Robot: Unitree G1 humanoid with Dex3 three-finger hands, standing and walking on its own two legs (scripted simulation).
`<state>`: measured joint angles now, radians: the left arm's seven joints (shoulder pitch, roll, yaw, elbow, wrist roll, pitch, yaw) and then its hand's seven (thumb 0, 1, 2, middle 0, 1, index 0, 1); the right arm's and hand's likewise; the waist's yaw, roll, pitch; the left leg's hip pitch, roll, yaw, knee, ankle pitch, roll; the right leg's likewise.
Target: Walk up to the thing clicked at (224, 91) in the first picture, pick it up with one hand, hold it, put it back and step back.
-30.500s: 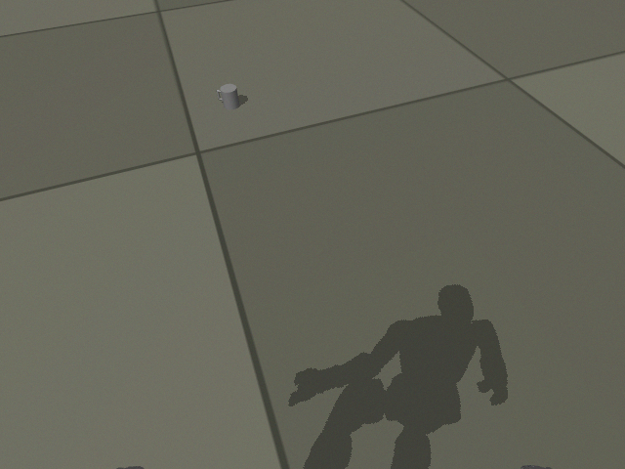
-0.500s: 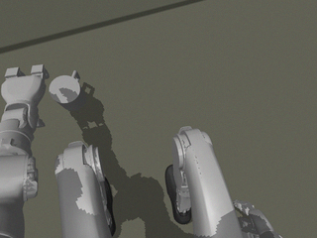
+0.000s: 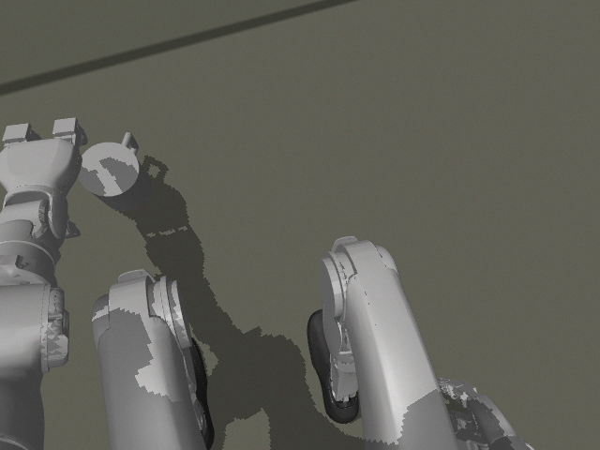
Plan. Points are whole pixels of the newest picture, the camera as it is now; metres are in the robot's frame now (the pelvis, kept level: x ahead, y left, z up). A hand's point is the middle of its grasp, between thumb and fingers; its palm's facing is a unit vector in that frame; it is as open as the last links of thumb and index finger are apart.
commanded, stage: rise first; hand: left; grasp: from above
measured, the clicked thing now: (121, 170) +0.52 +0.23 -0.29
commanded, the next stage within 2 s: approach in 1.08 s
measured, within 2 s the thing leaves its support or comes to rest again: neither
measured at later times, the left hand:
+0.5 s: hand (69, 188) +0.46 +0.27 -0.18, palm faces -0.45 -0.06 -0.89, open 14.1 cm
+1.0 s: hand (66, 188) +0.45 +0.27 -0.17, palm faces -0.45 -0.06 -0.89, open 14.2 cm
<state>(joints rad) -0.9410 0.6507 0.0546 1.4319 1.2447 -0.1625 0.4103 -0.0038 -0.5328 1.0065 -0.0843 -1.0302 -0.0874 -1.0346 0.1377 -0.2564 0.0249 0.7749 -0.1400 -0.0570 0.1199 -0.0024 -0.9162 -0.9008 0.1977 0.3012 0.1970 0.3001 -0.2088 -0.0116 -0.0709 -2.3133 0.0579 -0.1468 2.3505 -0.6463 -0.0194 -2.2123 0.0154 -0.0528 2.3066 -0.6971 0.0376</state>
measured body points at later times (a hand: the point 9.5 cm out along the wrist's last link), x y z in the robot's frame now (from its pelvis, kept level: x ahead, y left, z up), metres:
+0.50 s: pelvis +0.00 +0.00 -0.01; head +0.24 +0.06 +0.36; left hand +0.48 +0.27 -0.13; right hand +0.04 -0.27 -0.12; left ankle +0.08 +0.14 -0.31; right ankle +0.09 -0.13 -0.31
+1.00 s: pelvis +0.00 +0.00 +0.00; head +0.23 +0.06 +0.38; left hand +0.47 +0.27 -0.12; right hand +0.05 -0.27 -0.11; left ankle +0.08 +0.14 -0.31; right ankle +0.09 -0.13 -0.31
